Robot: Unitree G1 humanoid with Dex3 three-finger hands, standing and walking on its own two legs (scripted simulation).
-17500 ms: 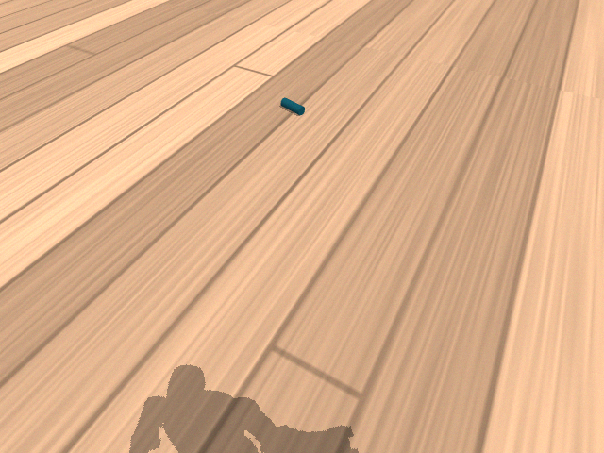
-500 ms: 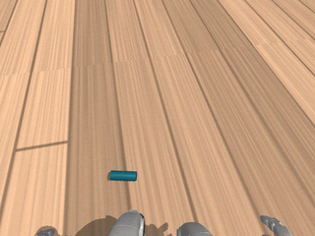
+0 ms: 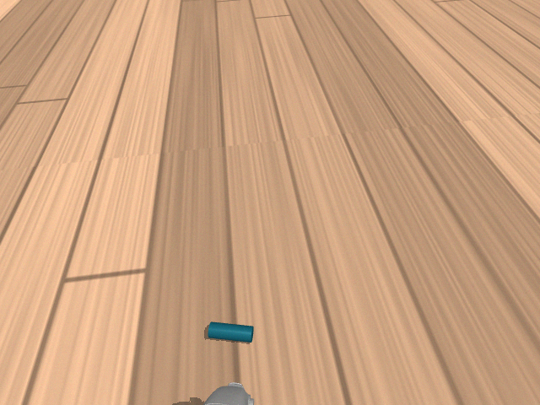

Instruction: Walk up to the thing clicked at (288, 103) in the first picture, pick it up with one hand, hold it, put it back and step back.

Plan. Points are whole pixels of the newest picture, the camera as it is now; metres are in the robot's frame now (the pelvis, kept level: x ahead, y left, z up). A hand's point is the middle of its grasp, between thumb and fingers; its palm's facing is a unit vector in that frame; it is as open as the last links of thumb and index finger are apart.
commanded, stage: walk up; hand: left
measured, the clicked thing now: (231, 332) +0.47 +0.22 -0.74
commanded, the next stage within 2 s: stand in 1.08 s
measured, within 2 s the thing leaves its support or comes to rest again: neither
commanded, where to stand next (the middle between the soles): +0.07 +0.00 m, yaw -3 degrees
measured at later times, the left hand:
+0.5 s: hand (146, 384) +0.18 +0.25 -0.16, palm faces -0.05 -0.92 -0.40, open 7.4 cm
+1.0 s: hand (155, 383) +0.18 +0.23 -0.15, palm faces -0.02 -0.94 -0.34, open 7.4 cm
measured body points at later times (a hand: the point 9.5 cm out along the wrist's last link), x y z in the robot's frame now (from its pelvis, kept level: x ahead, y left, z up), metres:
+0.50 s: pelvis +0.08 -0.02 -0.03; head +0.12 -0.03 +0.42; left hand +0.18 +0.30 -0.13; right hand +0.18 -0.33 -0.15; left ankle +0.10 +0.13 -0.73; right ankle +0.17 -0.14 -0.74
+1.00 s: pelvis +0.09 -0.02 +0.00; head +0.10 -0.02 +0.45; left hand +0.18 +0.28 -0.13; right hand +0.15 -0.33 -0.13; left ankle +0.09 +0.12 -0.74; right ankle +0.17 -0.15 -0.74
